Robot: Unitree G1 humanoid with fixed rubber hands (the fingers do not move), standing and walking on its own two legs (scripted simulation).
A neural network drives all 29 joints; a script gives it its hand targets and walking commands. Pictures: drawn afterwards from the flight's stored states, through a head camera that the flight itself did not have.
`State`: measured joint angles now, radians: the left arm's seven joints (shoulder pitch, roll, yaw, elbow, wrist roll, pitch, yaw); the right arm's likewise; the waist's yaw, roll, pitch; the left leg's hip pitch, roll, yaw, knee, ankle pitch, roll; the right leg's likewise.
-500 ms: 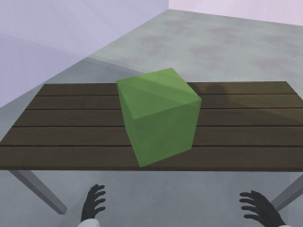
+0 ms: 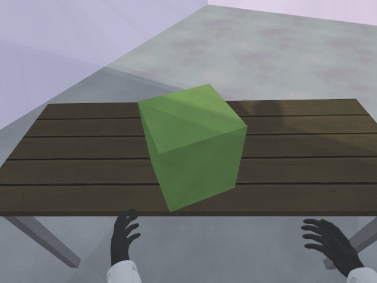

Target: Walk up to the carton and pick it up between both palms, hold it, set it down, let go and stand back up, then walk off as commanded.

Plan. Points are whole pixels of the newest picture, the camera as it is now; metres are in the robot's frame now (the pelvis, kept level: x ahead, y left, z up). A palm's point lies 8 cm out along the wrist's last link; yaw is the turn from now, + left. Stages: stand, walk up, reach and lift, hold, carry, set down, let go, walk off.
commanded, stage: reach and lift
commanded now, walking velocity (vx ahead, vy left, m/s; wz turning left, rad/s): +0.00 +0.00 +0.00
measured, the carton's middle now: (189, 147) +0.47 +0.02 +0.01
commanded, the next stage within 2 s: none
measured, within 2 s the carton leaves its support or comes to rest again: neither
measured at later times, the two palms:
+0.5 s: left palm (117, 238) +0.21 +0.17 +0.02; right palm (331, 219) +0.24 -0.27 +0.02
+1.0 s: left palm (112, 205) +0.26 +0.18 +0.07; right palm (318, 182) +0.30 -0.25 +0.06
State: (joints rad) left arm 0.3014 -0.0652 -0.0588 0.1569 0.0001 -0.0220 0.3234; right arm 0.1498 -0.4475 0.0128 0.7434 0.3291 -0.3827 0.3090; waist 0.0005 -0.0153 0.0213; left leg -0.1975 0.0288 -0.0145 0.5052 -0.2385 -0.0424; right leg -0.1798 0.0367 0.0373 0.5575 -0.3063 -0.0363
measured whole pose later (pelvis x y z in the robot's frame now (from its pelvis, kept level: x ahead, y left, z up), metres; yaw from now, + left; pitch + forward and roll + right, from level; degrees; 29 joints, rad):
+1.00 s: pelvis -0.01 -0.01 +0.00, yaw +0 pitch -4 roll +1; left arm -0.03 -0.03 0.04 -0.02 0.00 0.43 0.35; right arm -0.24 -0.45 0.06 0.59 0.38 0.00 0.15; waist 0.03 -0.02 0.02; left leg -0.20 0.04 -0.01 0.47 -0.21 -0.05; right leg -0.18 0.05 0.04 0.52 -0.28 -0.05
